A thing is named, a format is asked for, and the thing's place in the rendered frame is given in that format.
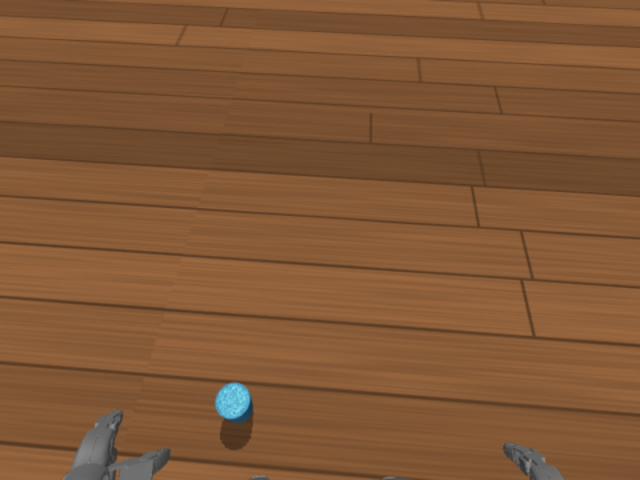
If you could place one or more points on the left robot hand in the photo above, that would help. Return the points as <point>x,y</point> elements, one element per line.
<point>98,447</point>

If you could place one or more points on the cup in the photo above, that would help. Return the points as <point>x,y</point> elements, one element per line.
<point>233,402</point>

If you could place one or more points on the left robot arm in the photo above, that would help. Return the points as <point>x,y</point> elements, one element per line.
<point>89,471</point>

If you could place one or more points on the right robot hand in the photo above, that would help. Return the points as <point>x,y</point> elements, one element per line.
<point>531,462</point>

